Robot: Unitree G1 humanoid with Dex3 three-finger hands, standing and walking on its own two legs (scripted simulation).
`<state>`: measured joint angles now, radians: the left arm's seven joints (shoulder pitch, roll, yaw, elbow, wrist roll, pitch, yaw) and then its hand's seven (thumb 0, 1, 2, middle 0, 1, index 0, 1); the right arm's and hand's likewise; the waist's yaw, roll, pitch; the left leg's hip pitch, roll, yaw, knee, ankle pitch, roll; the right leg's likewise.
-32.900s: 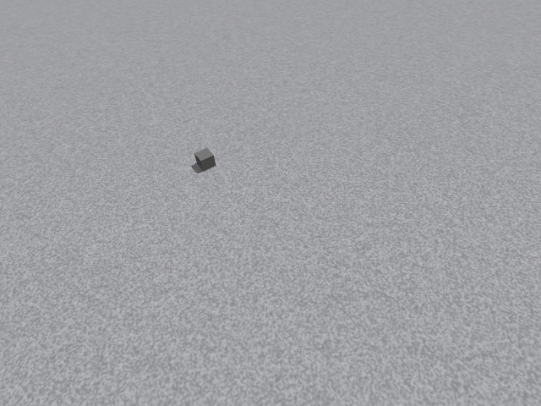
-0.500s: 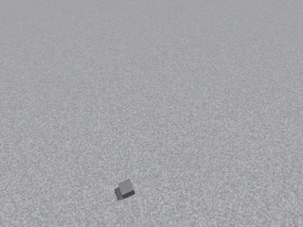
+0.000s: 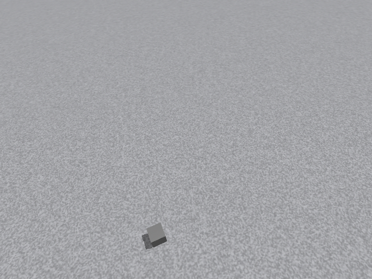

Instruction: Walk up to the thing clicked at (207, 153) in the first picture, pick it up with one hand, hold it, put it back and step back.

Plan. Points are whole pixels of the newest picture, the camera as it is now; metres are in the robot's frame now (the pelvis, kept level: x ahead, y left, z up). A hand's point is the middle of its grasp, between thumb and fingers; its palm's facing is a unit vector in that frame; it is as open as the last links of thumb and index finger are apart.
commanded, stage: stand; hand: left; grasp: from above
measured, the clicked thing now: (156, 234) +0.47 +0.22 -0.74
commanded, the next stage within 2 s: step back in 1.50 s
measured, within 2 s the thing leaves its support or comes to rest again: neither
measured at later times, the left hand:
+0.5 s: hand out of the picture +0.09 +0.24 -0.15, palm faces +0.01 -0.94 -0.34, open 7.4 cm
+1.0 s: hand out of the picture +0.08 +0.24 -0.15, palm faces +0.00 -0.94 -0.34, open 7.4 cm
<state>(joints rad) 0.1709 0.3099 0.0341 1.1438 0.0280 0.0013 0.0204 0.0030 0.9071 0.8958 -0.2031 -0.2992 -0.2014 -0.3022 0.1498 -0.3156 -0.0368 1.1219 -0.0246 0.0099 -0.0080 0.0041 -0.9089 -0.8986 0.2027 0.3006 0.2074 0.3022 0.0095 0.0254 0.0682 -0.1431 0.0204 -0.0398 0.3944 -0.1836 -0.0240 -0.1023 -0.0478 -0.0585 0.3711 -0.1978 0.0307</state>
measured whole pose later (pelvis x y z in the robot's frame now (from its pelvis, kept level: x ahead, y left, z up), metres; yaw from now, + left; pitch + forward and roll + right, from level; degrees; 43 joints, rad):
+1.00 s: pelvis +0.01 -0.01 +0.00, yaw +0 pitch -3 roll +0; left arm 0.11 0.32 0.03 1.15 0.01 0.00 0.00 0.00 0.91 0.90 -0.20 -0.30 -0.20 -0.30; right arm 0.11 -0.34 -0.01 1.14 -0.02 0.00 0.00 0.00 -0.91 -0.90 0.20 0.30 0.21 0.30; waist 0.00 0.02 0.06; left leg -0.12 0.03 -0.04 0.34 -0.17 -0.04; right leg -0.09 -0.04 -0.06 0.33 -0.20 0.02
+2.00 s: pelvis -0.06 +0.04 -0.01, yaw -2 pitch -1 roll -1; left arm 0.06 0.39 0.06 0.89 0.00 0.06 0.03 0.00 0.91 0.90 -0.20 -0.30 -0.20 -0.30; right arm 0.14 -0.35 -0.06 0.91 -0.03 0.03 -0.02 0.00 -0.91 -0.90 0.20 0.30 0.21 0.30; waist -0.02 -0.04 0.21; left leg -0.30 -0.02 0.02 0.59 -0.27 0.06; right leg -0.43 0.10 0.14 1.10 -0.53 0.00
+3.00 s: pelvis -0.34 +0.00 -0.03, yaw -5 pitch -3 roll +0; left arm 0.21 0.36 0.07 0.86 0.03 0.04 -0.01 0.00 0.91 0.90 -0.20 -0.30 -0.20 -0.30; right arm 0.09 -0.41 -0.06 0.83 -0.01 0.06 -0.02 0.00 -0.91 -0.90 0.20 0.30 0.21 0.30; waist 0.02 0.05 0.17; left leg -0.49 -0.01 -0.10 0.88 -0.43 -0.01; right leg -0.27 0.03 0.03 0.70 -0.39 -0.03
